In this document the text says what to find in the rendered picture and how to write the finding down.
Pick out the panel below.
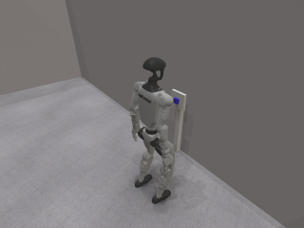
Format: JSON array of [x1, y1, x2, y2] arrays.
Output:
[[171, 88, 187, 152]]

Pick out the right robot hand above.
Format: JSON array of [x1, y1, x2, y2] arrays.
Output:
[[161, 155, 174, 172]]

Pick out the robot left upper arm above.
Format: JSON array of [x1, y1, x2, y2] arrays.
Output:
[[129, 82, 145, 113]]

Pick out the robot torso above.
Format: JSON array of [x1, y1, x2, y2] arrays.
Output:
[[138, 81, 166, 147]]

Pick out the right robot forearm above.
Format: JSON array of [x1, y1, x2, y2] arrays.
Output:
[[158, 125, 170, 158]]

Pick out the left robot forearm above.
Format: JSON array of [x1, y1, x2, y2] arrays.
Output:
[[129, 108, 140, 129]]

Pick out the robot right upper arm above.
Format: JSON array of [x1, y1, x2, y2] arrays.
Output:
[[155, 92, 174, 133]]

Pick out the left robot hand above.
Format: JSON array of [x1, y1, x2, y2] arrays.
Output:
[[131, 127, 141, 142]]

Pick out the left robot shin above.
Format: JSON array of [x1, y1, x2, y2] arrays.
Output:
[[139, 151, 152, 182]]

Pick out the button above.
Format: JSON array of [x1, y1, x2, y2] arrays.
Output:
[[173, 97, 180, 105]]

